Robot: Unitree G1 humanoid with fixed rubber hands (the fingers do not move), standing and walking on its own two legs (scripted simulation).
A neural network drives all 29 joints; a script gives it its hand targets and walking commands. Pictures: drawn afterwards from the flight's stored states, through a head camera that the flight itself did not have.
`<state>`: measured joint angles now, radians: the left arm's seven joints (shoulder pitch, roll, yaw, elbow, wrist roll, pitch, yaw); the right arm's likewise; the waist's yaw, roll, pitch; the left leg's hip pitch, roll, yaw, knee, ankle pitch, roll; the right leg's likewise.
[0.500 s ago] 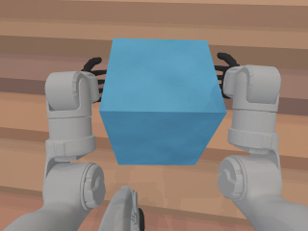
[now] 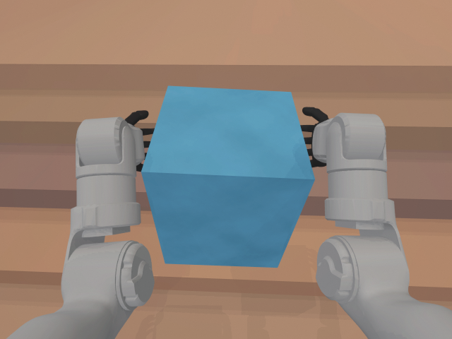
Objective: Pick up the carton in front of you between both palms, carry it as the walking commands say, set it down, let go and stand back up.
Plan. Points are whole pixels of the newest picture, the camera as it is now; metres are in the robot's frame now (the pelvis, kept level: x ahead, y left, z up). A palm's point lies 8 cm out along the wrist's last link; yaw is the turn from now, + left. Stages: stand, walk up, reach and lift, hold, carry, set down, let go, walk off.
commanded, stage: carry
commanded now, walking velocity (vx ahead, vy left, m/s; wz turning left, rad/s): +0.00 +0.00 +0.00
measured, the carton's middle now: (225, 181) +0.38 +0.01 +0.10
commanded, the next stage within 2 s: none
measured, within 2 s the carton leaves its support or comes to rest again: neither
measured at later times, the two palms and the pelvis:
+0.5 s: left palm (121, 184) +0.35 +0.18 +0.14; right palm (305, 178) +0.35 -0.12 +0.14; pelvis +0.00 +0.02 +0.00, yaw +0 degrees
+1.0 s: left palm (114, 204) +0.31 +0.18 +0.13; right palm (308, 198) +0.31 -0.12 +0.14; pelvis -0.03 +0.03 +0.00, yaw +0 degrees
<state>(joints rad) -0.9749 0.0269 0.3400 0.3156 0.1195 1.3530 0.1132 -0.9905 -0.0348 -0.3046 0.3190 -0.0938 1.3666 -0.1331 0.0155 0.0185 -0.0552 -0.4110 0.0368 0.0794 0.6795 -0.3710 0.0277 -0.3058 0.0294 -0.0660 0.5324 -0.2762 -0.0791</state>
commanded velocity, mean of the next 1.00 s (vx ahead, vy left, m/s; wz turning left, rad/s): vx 0.00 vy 0.00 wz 0.00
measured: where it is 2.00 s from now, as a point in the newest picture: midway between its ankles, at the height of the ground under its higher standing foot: outside the picture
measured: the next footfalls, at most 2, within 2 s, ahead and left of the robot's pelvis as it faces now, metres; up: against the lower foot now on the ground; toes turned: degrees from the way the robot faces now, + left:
none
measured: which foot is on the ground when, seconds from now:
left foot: down 0.00-1.00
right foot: down 0.00-1.00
